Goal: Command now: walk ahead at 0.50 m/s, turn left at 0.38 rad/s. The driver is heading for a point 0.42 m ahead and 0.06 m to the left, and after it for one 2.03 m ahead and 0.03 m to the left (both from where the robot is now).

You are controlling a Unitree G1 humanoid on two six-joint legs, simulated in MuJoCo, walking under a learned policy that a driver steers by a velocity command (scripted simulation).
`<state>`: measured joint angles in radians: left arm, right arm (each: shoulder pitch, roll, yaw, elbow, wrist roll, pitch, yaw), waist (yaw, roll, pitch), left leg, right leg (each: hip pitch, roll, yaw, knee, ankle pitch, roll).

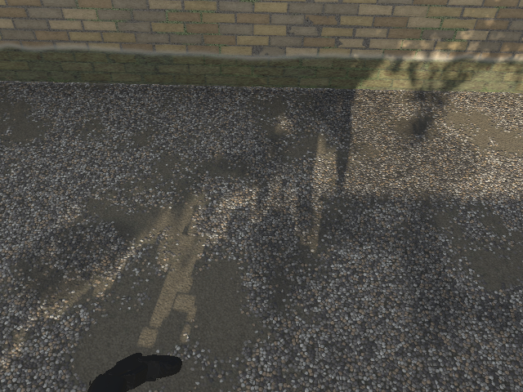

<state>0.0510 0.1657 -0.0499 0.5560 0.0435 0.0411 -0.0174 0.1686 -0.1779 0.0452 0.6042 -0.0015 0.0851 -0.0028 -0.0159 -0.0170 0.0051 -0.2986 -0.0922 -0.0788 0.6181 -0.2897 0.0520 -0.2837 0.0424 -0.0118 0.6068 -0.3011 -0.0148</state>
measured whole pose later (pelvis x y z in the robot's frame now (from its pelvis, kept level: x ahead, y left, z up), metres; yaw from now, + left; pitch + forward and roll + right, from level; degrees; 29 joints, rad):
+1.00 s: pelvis -0.03 +0.04 -0.01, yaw +21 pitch -1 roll -1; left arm 0.24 0.18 -0.03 0.61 0.00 0.02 -0.01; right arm 0.00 -0.15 0.05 0.58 0.00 0.08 -0.02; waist 0.02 -0.01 -0.03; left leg -0.35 -0.03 -0.02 0.69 -0.32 0.03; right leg -0.26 -0.03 -0.05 0.67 -0.39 -0.01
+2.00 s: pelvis -0.05 +0.03 -0.02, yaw -1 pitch -1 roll +1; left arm 0.22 0.17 0.01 0.58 -0.02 0.07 0.01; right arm 0.08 -0.17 -0.02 0.59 -0.02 0.10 -0.02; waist 0.05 0.03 0.01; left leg -0.34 0.16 0.29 0.79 -0.40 0.00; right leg -0.42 0.15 0.25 0.81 -0.35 -0.01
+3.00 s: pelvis -0.06 -0.01 -0.01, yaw +3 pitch +0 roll +0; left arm 0.05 0.20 -0.02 0.55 0.04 0.03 0.02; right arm 0.15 -0.21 0.01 0.58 0.00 0.09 -0.02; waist -0.03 0.01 0.03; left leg -0.36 -0.15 -0.12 0.67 -0.29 0.06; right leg -0.39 0.03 0.02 0.66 -0.28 0.01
